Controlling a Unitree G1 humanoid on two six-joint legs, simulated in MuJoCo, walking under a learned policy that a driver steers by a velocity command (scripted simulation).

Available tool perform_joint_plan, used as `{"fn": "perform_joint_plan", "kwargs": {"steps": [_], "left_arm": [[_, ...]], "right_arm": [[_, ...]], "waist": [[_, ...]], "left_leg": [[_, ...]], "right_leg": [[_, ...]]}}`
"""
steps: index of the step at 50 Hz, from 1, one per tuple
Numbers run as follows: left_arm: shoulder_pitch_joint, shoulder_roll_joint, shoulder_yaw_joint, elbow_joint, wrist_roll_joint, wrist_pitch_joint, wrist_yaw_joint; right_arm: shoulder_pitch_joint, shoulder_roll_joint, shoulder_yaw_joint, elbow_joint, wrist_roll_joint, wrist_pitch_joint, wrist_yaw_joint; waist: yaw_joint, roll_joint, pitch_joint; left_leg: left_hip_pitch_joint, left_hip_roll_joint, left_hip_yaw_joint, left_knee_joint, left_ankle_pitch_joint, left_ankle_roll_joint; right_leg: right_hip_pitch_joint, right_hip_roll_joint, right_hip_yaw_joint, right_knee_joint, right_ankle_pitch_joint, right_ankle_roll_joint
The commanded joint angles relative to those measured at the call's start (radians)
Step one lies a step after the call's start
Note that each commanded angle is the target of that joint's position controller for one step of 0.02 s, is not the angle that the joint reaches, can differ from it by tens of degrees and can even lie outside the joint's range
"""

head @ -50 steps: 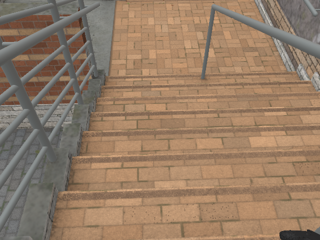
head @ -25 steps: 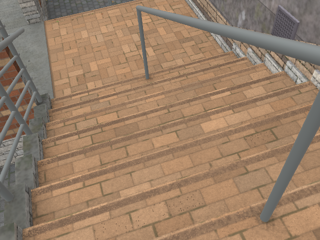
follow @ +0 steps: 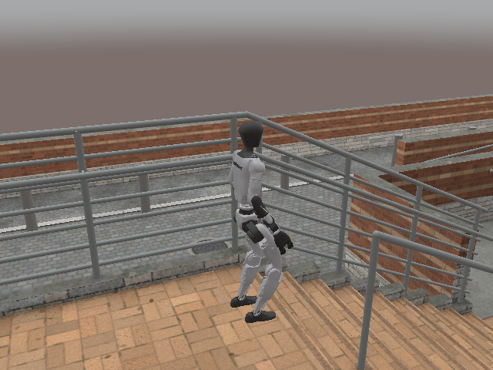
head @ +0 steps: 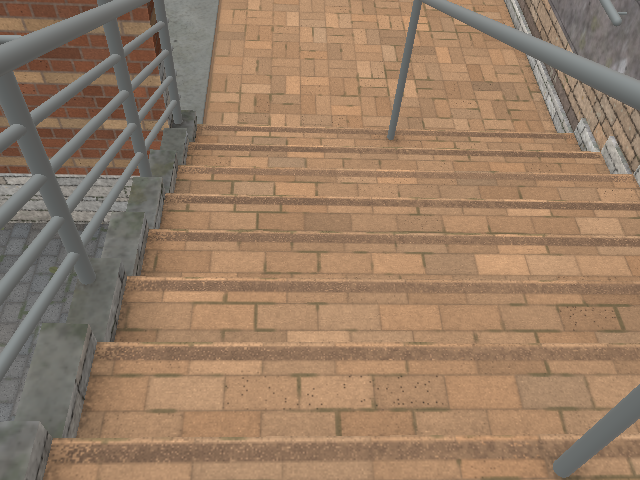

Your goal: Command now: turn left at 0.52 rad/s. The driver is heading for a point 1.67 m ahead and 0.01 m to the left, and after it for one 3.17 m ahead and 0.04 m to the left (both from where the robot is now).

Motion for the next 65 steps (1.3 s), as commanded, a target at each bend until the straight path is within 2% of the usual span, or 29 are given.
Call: {"fn": "perform_joint_plan", "kwargs": {"steps": [1,3,7,13,17,21,24,25,26,27,28,29,32,37,39,41,42,43,47,50,52,55,58,59,60,61,62,63,65], "left_arm": [[-0.108,0.097,0.029,-0.127,-0.004,-0.024,0.017],[-0.035,0.115,0.042,-0.091,0.024,-0.029,0.038],[-0.016,0.075,0.035,-0.095,0.006,-0.040,0.026],[-0.076,0.056,0.019,-0.103,0.016,-0.057,0.017],[-0.059,0.070,0.013,-0.098,0.002,-0.077,-0.022],[-0.033,0.071,0.009,-0.084,0.007,-0.082,-0.039],[0.038,0.060,0.004,-0.067,0.010,-0.087,-0.044],[0.048,0.075,0.006,-0.066,0.020,-0.084,-0.039],[0.046,0.118,0.005,-0.088,0.039,-0.080,-0.033],[0.004,0.132,-0.003,-0.091,0.056,-0.074,-0.037],[0.007,0.113,-0.008,-0.084,0.057,-0.076,-0.043],[-0.013,0.098,-0.014,-0.084,0.048,-0.078,-0.047],[-0.057,0.062,-0.038,-0.079,0.020,-0.073,-0.043],[0.008,0.076,-0.040,-0.037,0.016,-0.042,-0.033],[0.023,0.082,-0.040,-0.027,0.012,-0.032,-0.032],[0.026,0.081,-0.043,-0.017,0.000,-0.030,-0.032],[0.035,0.081,-0.046,-0.014,0.009,-0.038,-0.032],[0.061,0.080,-0.046,-0.016,0.015,-0.046,-0.038],[0.001,0.088,-0.040,-0.034,-0.002,-0.030,-0.027],[-0.046,0.040,-0.042,-0.091,-0.019,-0.067,-0.040],[-0.058,0.057,-0.033,-0.120,-0.011,-0.087,-0.054],[0.004,0.035,-0.038,-0.117,-0.011,-0.074,-0.073],[0.144,0.038,-0.022,-0.096,-0.007,-0.032,-0.074],[0.224,0.070,0.002,-0.082,-0.010,-0.025,-0.067],[0.270,0.173,0.030,-0.092,-0.005,-0.028,-0.053],[0.235,0.251,0.021,-0.158,0.009,-0.042,-0.059],[0.198,0.215,0.013,-0.165,0.020,-0.064,-0.070],[0.148,0.171,0.002,-0.173,0.017,-0.085,-0.075],[0.091,0.141,-0.011,-0.185,-0.004,-0.077,-0.065]], "right_arm": [[0.005,-0.229,-0.053,-0.087,-0.027,-0.046,-0.012],[-0.031,-0.189,-0.043,-0.084,0.018,-0.062,-0.027],[0.025,-0.172,-0.043,-0.082,0.019,-0.050,-0.038],[0.050,-0.214,-0.055,-0.089,0.018,-0.034,-0.053],[0.037,-0.243,-0.060,-0.089,0.009,-0.018,-0.069],[-0.012,-0.232,-0.056,-0.105,0.000,-0.015,-0.050],[-0.076,-0.181,-0.036,-0.121,0.027,-0.015,-0.048],[-0.041,-0.155,-0.027,-0.112,0.024,-0.019,-0.048],[0.012,-0.108,-0.010,-0.107,-0.003,-0.026,-0.044],[0.046,-0.125,-0.015,-0.114,0.002,-0.036,-0.045],[0.028,-0.185,-0.031,-0.114,-0.003,-0.042,-0.052],[0.010,-0.232,-0.048,-0.099,0.008,-0.041,-0.056],[0.021,-0.182,-0.040,-0.063,0.010,-0.019,-0.060],[-0.038,-0.088,0.006,-0.063,0.012,-0.041,-0.045],[-0.020,-0.100,0.005,-0.047,0.015,-0.047,-0.042],[0.005,-0.110,0.009,-0.030,-0.001,-0.050,-0.040],[0.007,-0.149,0.005,-0.039,-0.011,-0.053,-0.040],[0.009,-0.191,-0.002,-0.026,-0.009,-0.053,-0.038],[0.050,-0.139,0.005,-0.020,-0.021,-0.081,-0.027],[0.148,-0.205,-0.022,-0.001,-0.004,-0.100,-0.041],[0.127,-0.206,-0.030,-0.017,0.000,-0.093,-0.062],[0.013,-0.209,-0.034,-0.059,0.015,-0.069,-0.062],[-0.013,-0.178,-0.026,-0.072,0.031,-0.048,-0.061],[0.013,-0.149,-0.020,-0.061,0.022,-0.052,-0.059],[0.035,-0.082,-0.003,-0.081,-0.007,-0.058,-0.060],[0.065,-0.041,0.012,-0.121,-0.027,-0.069,-0.058],[0.069,-0.093,-0.005,-0.116,0.018,-0.080,-0.058],[0.033,-0.152,-0.023,-0.107,0.023,-0.079,-0.057],[0.007,-0.173,-0.038,-0.089,0.003,-0.065,-0.076]], "waist": [[-0.008,0.154,-0.093],[0.023,0.140,-0.066],[0.021,0.145,-0.112],[-0.010,0.171,-0.105],[-0.008,0.200,-0.122],[-0.015,0.235,-0.146],[0.036,0.209,-0.147],[0.028,0.177,-0.155],[0.000,0.008,-0.186],[-0.037,-0.149,-0.138],[-0.014,-0.149,-0.122],[-0.012,-0.104,-0.093],[-0.025,-0.097,-0.062],[0.035,-0.111,-0.089],[0.035,-0.104,-0.108],[0.014,-0.075,-0.112],[0.020,-0.037,-0.139],[0.054,0.045,-0.149],[-0.004,0.098,-0.014],[-0.043,0.282,0.060],[-0.041,0.264,0.064],[-0.003,0.212,-0.032],[0.051,0.216,-0.103],[0.080,0.155,-0.138],[0.081,-0.107,-0.137],[0.028,-0.256,-0.211],[0.033,-0.180,-0.207],[0.022,-0.096,-0.128],[0.015,-0.002,-0.094]], "left_leg": [[0.159,0.327,-0.421,-0.294,0.470,0.254],[0.148,0.259,-0.363,-0.281,0.409,0.181],[0.209,0.217,-0.338,-0.262,0.473,0.198],[0.241,0.211,-0.426,-0.245,0.427,0.198],[0.184,0.194,-0.465,-0.241,0.348,0.186],[0.105,0.170,-0.481,-0.210,0.397,0.166],[0.079,0.141,-0.500,-0.152,0.382,0.114],[0.031,0.110,-0.480,-0.134,0.263,0.068],[-0.060,0.019,-0.382,0.013,0.023,0.010],[-0.159,-0.089,-0.289,0.112,-0.263,-0.046],[-0.167,-0.061,-0.263,0.229,-0.319,-0.090],[-0.177,-0.036,-0.252,0.325,-0.268,-0.111],[-0.174,-0.007,-0.235,0.395,-0.157,-0.157],[-0.074,0.048,-0.100,0.111,-0.113,-0.163],[-0.026,0.039,-0.077,-0.027,-0.044,-0.155],[0.089,0.046,-0.088,-0.215,0.183,-0.130],[0.157,0.092,-0.135,-0.191,0.333,-0.110],[0.161,0.090,-0.125,-0.131,0.287,-0.074],[0.044,0.072,-0.115,-0.175,-0.253,-0.025],[0.143,0.310,-0.411,-0.338,-0.371,0.111],[0.150,0.388,-0.436,-0.325,0.023,0.162],[0.117,0.317,-0.210,-0.261,0.419,0.102],[-0.010,0.227,-0.044,-0.091,0.407,0.043],[-0.052,0.182,0.012,0.059,0.314,0.000],[-0.266,0.087,0.078,0.392,-0.027,-0.089],[-0.391,-0.037,-0.071,0.619,-0.381,-0.123],[-0.447,-0.013,-0.152,0.767,-0.351,-0.122],[-0.482,0.008,-0.153,0.804,-0.271,-0.104],[-0.434,0.052,-0.146,0.736,-0.124,-0.098]], "right_leg": [[-0.281,0.037,0.176,0.350,-0.067,0.023],[-0.266,0.038,0.203,0.341,0.057,0.035],[-0.242,0.082,0.189,0.314,0.134,0.065],[-0.228,0.096,0.217,0.111,0.128,0.069],[-0.106,0.111,0.223,-0.043,0.137,0.061],[0.043,0.129,0.178,-0.138,0.131,0.046],[0.184,0.100,0.168,-0.412,0.303,0.002],[0.274,0.044,0.195,-0.478,0.431,-0.019],[0.384,-0.119,0.354,-0.482,0.622,-0.074],[0.345,-0.224,0.476,-0.479,0.805,-0.206],[0.254,-0.277,0.558,-0.523,0.676,-0.295],[0.237,-0.236,0.524,-0.533,0.549,-0.291],[0.212,-0.152,0.418,-0.528,0.454,-0.232],[0.268,-0.078,0.315,-0.478,0.555,-0.219],[0.296,-0.082,0.335,-0.455,0.562,-0.220],[0.263,-0.060,0.330,-0.451,0.513,-0.177],[0.228,-0.046,0.326,-0.448,0.482,-0.145],[0.203,0.014,0.276,-0.464,0.332,-0.119],[0.036,0.102,0.231,-0.367,-0.146,-0.124],[-0.218,0.143,0.098,-0.071,0.001,-0.103],[-0.274,0.072,0.145,0.077,-0.079,-0.096],[-0.091,0.065,0.065,-0.019,0.043,-0.077],[0.188,0.140,-0.013,-0.172,0.267,-0.064],[0.290,0.146,0.032,-0.264,0.320,-0.084],[0.426,-0.019,0.349,-0.379,0.539,-0.169],[0.436,-0.242,0.795,-0.469,0.729,-0.360],[0.391,-0.295,0.846,-0.525,0.555,-0.443],[0.327,-0.260,0.738,-0.501,0.508,-0.409],[0.234,-0.162,0.542,-0.463,0.597,-0.314]]}}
